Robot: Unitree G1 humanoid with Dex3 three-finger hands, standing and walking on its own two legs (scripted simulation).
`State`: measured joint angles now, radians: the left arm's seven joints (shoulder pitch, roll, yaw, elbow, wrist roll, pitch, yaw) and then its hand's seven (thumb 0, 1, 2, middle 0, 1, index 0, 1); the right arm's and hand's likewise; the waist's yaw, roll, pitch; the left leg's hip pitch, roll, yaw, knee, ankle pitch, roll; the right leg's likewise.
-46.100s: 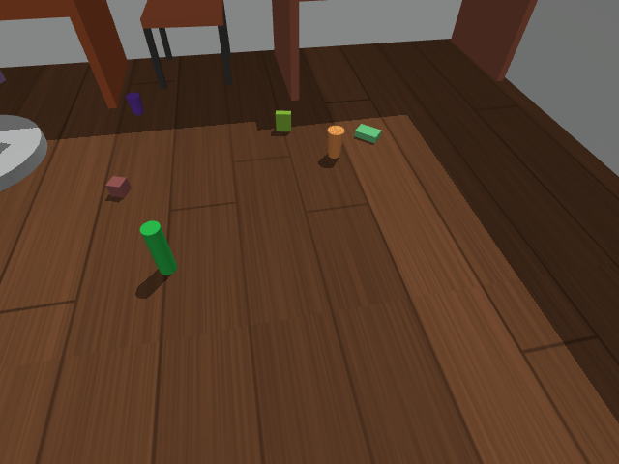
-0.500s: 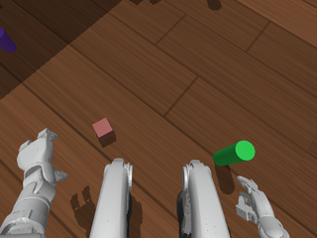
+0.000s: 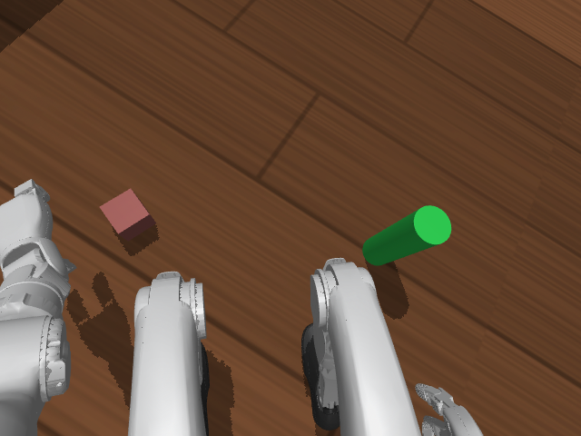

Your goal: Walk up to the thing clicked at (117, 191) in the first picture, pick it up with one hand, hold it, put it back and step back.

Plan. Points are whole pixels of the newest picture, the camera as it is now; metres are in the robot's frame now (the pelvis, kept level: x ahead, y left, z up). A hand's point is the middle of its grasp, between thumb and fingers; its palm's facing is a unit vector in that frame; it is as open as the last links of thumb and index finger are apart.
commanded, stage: rise first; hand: left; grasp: from above
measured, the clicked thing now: (129, 215) +0.49 +0.27 -0.35
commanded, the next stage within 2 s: none
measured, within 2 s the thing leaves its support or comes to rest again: neither
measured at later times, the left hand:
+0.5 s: hand (69, 230) +0.42 +0.32 -0.21, palm faces -0.31 -0.27 -0.91, open 12.4 cm
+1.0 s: hand (79, 225) +0.43 +0.31 -0.24, palm faces -0.31 -0.27 -0.91, open 12.1 cm
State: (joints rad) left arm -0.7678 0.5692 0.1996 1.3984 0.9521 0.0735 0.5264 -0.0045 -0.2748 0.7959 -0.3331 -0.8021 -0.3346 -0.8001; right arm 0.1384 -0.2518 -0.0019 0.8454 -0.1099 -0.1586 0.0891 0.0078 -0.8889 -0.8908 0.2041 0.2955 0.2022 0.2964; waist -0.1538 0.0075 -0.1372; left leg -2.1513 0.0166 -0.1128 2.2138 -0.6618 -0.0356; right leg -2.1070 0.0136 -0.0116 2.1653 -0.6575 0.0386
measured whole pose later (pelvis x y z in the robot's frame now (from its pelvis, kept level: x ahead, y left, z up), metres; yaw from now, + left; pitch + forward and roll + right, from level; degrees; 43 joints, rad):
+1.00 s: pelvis +0.01 +0.00 -0.06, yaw -3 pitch +33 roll -7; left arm -0.94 0.68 0.29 1.59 0.98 0.07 0.57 0.00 -0.21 0.71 -0.41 -0.73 -0.41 -0.73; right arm 0.14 -0.30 0.05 0.86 -0.16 -0.22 0.25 0.00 -0.91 -0.90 0.20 0.30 0.20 0.30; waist -0.22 0.00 -0.03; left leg -2.31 0.01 -0.16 2.42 -0.69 -0.03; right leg -2.26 0.04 -0.03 2.34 -0.67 0.06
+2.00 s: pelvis +0.00 +0.00 -0.06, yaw -3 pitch +33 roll -7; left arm -0.98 0.68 0.28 1.61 0.96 0.11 0.57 0.00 -0.23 0.73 -0.47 -0.63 -0.43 -0.67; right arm 0.15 -0.31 0.06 0.86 -0.17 -0.24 0.29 0.00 -0.91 -0.90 0.20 0.30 0.20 0.30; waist -0.24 0.01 -0.04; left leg -2.32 0.01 -0.16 2.42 -0.68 -0.04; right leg -2.26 0.03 -0.04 2.34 -0.66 0.06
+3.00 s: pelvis +0.01 +0.00 -0.06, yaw -3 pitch +34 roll -7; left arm -1.13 0.66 0.22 1.72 0.98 0.14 0.64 -0.01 -0.38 0.86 -0.36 -0.72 -0.32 -0.76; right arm 0.15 -0.31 0.06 0.89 -0.19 -0.27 0.31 0.00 -0.91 -0.90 0.20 0.30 0.20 0.30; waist -0.30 0.01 -0.05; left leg -2.33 0.01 -0.17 2.42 -0.69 -0.04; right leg -2.27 0.03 -0.05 2.33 -0.66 0.05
